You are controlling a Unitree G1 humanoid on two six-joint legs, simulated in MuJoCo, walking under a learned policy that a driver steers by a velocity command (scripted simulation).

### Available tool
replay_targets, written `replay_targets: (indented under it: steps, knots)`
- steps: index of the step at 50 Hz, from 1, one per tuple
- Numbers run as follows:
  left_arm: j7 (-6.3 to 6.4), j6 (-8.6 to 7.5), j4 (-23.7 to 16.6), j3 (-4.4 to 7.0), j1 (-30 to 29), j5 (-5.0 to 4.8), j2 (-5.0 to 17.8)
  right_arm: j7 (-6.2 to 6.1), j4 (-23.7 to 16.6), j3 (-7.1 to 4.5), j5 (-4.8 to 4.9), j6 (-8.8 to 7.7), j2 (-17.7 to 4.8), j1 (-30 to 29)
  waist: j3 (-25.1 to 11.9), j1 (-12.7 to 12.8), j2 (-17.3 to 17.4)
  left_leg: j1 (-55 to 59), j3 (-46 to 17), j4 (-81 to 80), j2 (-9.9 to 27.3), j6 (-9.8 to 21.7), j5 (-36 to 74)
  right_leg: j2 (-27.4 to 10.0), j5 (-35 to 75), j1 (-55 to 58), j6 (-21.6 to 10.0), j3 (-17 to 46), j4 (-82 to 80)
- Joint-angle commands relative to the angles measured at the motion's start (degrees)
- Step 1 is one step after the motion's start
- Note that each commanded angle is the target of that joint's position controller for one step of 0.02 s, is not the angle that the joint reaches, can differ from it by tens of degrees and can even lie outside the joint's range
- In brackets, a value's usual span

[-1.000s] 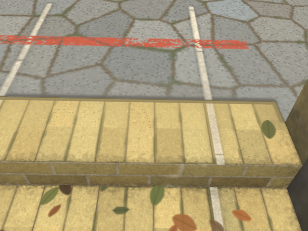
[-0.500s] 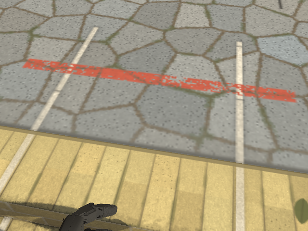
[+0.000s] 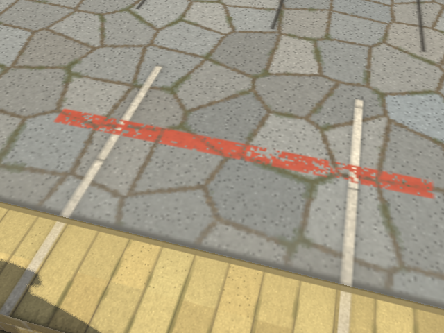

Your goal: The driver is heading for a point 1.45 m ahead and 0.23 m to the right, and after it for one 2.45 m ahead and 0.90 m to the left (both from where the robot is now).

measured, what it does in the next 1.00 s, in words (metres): walks ahead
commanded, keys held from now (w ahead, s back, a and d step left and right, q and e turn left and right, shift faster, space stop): no key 0.38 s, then w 0.62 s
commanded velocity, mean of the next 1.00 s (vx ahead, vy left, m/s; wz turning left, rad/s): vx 0.20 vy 0.00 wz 0.01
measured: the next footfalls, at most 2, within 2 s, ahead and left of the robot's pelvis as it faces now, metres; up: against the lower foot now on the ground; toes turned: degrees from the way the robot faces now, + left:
right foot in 1.04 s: +0.48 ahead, -0.14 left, +0.15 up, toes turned -2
left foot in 1.58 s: +0.81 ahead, +0.08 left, +0.15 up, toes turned +3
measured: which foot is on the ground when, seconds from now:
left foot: down 0.00-1.00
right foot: down 0.00-0.70, up 0.72-1.00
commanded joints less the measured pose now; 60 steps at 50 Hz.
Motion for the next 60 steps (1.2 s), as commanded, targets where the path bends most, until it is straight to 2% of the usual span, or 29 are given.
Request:
replay_targets:
  steps: [1, 5, 20, 24, 26, 29, 33, 35, 36, 37, 38, 39, 41, 42, 45, 46, 47, 48, 49, 50, 51, 52, 53, 54, 55, 56, 57, 59, 60]
  knots:
    - [-0.96, -1.54, -3.3, 0.73, 2.2, 0.52, 4.3, 1.35, -3.2, -1.52, 0.97, -1.48, -8.6, -5.0, 0.0, 2.5, 3.0, -1.8, -16.8, -18.3, 8.4, 3.8, -27.1, -0.6, -4.7, 5.6, 3.0, 2.6, -5.8]
    - [-0.48, -1.83, -5.4, 0.40, -1.5, -0.22, 4.9, 0.40, -3.0, -1.37, -0.97, -2.84, -7.5, -7.2, -2.1, 0.3, 3.0, 5.3, -13.2, -15.3, 6.1, 3.7, -14.4, -1.0, -1.9, 3.7, -0.5, 5.2, -9.8]
    - [-1.13, -0.18, -6.7, 0.04, 1.1, 0.50, 3.8, 0.94, -1.7, -1.00, -1.69, -0.84, -7.2, -5.0, -4.3, -0.4, 1.0, 9.3, -5.8, -9.3, 2.7, 3.5, 5.1, -1.8, 5.1, 10.8, -2.9, 6.5, -12.5]
    - [0.09, 0.06, -6.4, 2.21, 3.5, 2.39, 8.1, -0.53, -2.3, -2.74, -3.07, -1.17, -10.3, -4.9, 0.7, 0.0, -0.5, 3.8, -6.1, -9.1, 1.5, 5.6, -17.8, -3.8, -14.6, 9.3, -6.8, 10.0, -14.5]
    - [1.26, -0.74, -6.9, 2.28, 3.5, 2.43, 7.1, -1.94, -3.2, -3.60, -3.42, -1.53, -10.1, -5.8, 1.3, 0.6, -1.3, 0.6, -7.1, -8.8, 2.9, 7.3, -17.2, -6.9, -19.5, 12.0, -9.9, 14.8, -16.1]
    - [2.66, -0.98, -7.1, 2.17, 2.3, 1.72, 6.1, -2.78, -4.9, -4.21, -3.60, -2.17, -8.2, -4.6, 1.3, -0.1, -3.3, 4.2, -2.9, -4.1, 1.1, 7.3, -10.0, -11.3, -16.5, 14.1, -13.6, 19.2, -19.6]
    - [2.05, 0.46, -6.7, 2.24, 2.4, 2.77, 6.1, -2.77, -4.5, -5.56, -4.35, -2.20, -8.6, 2.7, 2.1, -2.4, -1.3, 12.7, -1.6, -3.7, 0.5, 8.9, -2.1, -7.7, -1.6, 12.5, -13.3, 12.0, -11.9]
    - [-0.25, 0.46, -8.3, 1.00, 0.1, 3.73, 2.6, -3.17, -1.7, -6.42, -4.78, -2.87, -12.1, 14.2, -3.9, -6.9, 9.5, 32.2, -19.3, -7.9, 8.4, 16.7, 20.7, 2.6, 2.0, -5.4, -6.1, 3.8, 12.2]
    - [-1.19, 0.21, -7.8, 0.73, 0.9, 3.56, 1.8, -3.52, 1.3, -7.17, -5.33, -2.89, -14.7, 26.1, -3.4, -11.4, 14.0, 45.0, -32.6, -11.9, 18.0, 23.5, 35.0, 6.0, -16.3, -23.8, -2.8, 3.1, 31.7]
    - [-1.03, -0.31, -7.3, 1.87, 0.4, 2.23, 3.8, -3.48, 4.7, -7.14, -6.78, -3.28, -16.3, 32.1, 1.2, -12.7, 8.5, 47.8, -36.5, -11.1, 22.8, 24.7, 34.0, 5.7, -24.1, -40.8, -2.3, 7.3, 60.5]
    - [-0.51, -0.67, -7.2, 2.09, -1.2, 1.67, 4.4, -3.31, 7.4, -6.74, -8.21, -2.49, -16.7, 34.6, 3.0, -12.9, 5.9, 49.2, -36.0, -10.9, 24.4, 23.4, 30.0, 6.0, -24.7, -53.7, -4.1, 11.3, 83.0]
    - [0.03, -0.98, -9.3, 2.04, -4.5, 2.65, 4.7, -2.89, 7.6, -4.18, -9.19, -2.24, -11.0, 29.3, 6.4, -10.0, 0.8, 45.6, -32.1, -13.7, 25.9, 20.1, 24.6, 3.3, -17.6, -61.0, -7.5, 16.3, 83.5]
    - [-0.09, 0.34, -12.2, -0.36, -7.5, 4.81, -0.5, -2.40, 8.4, 0.28, -7.88, -1.19, -0.8, 24.1, 4.9, -4.6, 3.7, 35.7, -22.1, -15.8, 21.4, 15.9, 13.4, 0.1, -16.3, -63.5, -11.9, 10.7, 94.0]
    - [-0.58, 1.16, -14.1, -1.67, -9.1, 4.27, -2.9, -2.92, 9.2, 1.01, -8.19, -0.53, -0.1, 23.1, 4.8, -3.0, 4.5, 30.5, -17.5, -17.1, 19.1, 14.2, 6.7, -0.2, -22.0, -65.4, -13.3, 8.7, 99.5]
    - [0.39, 1.75, -20.3, -5.01, -16.8, 1.19, -4.5, -3.37, 8.3, 1.69, -12.90, -1.32, -3.2, 17.8, 6.1, -0.1, -0.2, 7.9, -8.7, -24.7, 11.9, 9.6, -9.0, -2.9, -17.4, -59.7, -15.2, 7.1, 84.2]
    - [0.56, 2.13, -23.2, -4.68, -20.8, 1.04, -1.6, -3.07, 7.5, 1.94, -12.36, -2.27, -4.7, 17.2, 5.0, 0.4, -1.1, -0.1, -6.8, -30.2, 9.9, 9.0, -15.3, -5.1, -7.4, -50.5, -14.3, 3.3, 67.1]
    - [-0.26, 3.61, -25.4, -5.78, -26.1, 1.90, -2.3, -1.28, 5.0, 2.66, -10.66, -2.40, -5.5, 14.0, 2.7, 1.4, -0.4, -21.5, -6.4, -41.8, 10.5, 10.3, -14.4, -5.6, 2.9, -22.3, -12.2, 1.5, 57.6]
    - [-1.61, 4.12, -24.8, -5.49, -23.2, 2.08, -1.8, -0.41, 2.2, 2.02, -6.11, -3.37, -9.7, 11.7, 2.6, 4.5, 6.9, -27.4, -5.6, -40.7, 11.0, 13.3, 10.5, -1.5, 2.1, -8.5, -6.7, -3.0, 59.1]
    - [-2.40, 4.63, -23.7, -4.94, -19.9, 1.68, 0.9, 0.00, 2.6, 0.58, -4.70, -4.11, -16.0, 13.5, -0.1, 6.3, 8.1, -17.7, -3.8, -34.4, 12.4, 14.4, 42.3, 2.3, 0.0, -9.3, -4.0, -5.9, 56.8]
    - [-2.50, 4.80, -22.3, -4.41, -18.3, 1.09, 3.2, 0.05, 4.0, -0.71, -4.32, -4.84, -20.3, 17.8, -0.1, 6.0, 9.8, -0.7, -2.1, -27.0, 13.4, 14.0, 72.9, 4.5, -4.8, -15.3, -2.6, -8.5, 45.3]
    - [-2.42, 4.92, -20.9, -3.83, -16.4, 1.21, 4.7, 0.17, 5.7, -1.37, -4.45, -5.13, -20.8, 21.0, -0.9, 5.2, 9.5, 12.4, -2.4, -20.2, 15.1, 12.1, 84.8, 6.0, -6.0, -16.7, -3.4, -9.7, 30.3]
    - [-1.69, 4.39, -18.1, -2.42, -6.6, 0.77, 7.1, 1.39, 6.3, -1.66, -5.60, -4.76, -20.3, 23.0, -8.1, 6.5, 12.2, 17.4, -1.3, -8.9, 15.7, 9.7, 95.5, 7.6, -3.3, -6.2, -5.4, -6.3, 26.8]
    - [-0.83, 3.76, -12.7, -1.13, 9.7, 1.58, 10.3, 2.22, 7.3, -0.83, -7.40, -4.12, -12.9, 27.7, -23.3, 8.6, 3.6, 4.9, -4.5, 11.7, 12.1, 4.9, 75.3, 1.3, 19.1, 21.4, -13.2, 10.3, 26.1]
    - [-0.08, 2.38, -5.0, -0.80, 27.2, 2.54, 13.0, 4.28, 4.8, 1.25, -9.58, -3.77, -4.2, 31.5, -36.4, 8.9, -15.1, -16.9, -9.3, 32.3, -2.0, 1.7, 0.5, -14.0, 13.8, 43.0, -28.0, 48.5, 7.3]
    - [1.04, 1.14, -2.9, 0.70, 36.6, 4.72, 14.4, 3.93, 1.0, -1.25, -4.77, -2.19, -8.2, 16.2, -23.2, 15.3, -10.6, -26.7, -18.4, 55.4, -6.6, 3.0, 1.3, -14.2, -10.5, 28.9, -22.3, 59.5, -3.9]
    - [1.61, -0.77, -1.2, 0.54, 29.6, 3.59, 14.1, 2.26, -0.7, -1.17, -3.78, -3.30, -5.0, 8.0, -5.9, 12.5, -8.0, -36.2, -18.1, 63.4, -5.1, 4.4, 4.6, -12.6, -26.2, 14.3, -17.5, 51.8, -5.2]
    - [1.74, -1.48, -1.7, 0.23, 19.3, 2.11, 10.8, 0.30, -1.1, -0.30, -4.89, -3.77, -4.2, 8.6, -6.0, 8.1, -4.6, -32.2, -17.4, 66.9, -2.3, 5.6, 9.7, -12.9, -22.0, 5.2, -17.8, 46.6, -5.1]
    - [1.12, -1.39, -0.1, -2.37, 5.9, 1.92, -0.3, -1.95, -5.1, 0.98, -6.31, -2.88, -2.2, 3.6, -6.3, -0.6, 2.2, -30.1, -14.8, 69.4, 0.1, 8.0, 8.0, -11.9, -14.8, -5.2, -16.4, 35.6, -7.2]
    - [1.19, -1.47, 0.4, -3.07, 2.0, 1.45, -3.0, -2.21, -5.8, 1.35, -6.50, -1.82, -1.8, 3.6, -6.1, -3.4, 1.1, -30.6, -13.7, 71.6, 1.2, 8.8, 5.1, -12.0, -11.7, -8.6, -15.9, 34.5, -9.8]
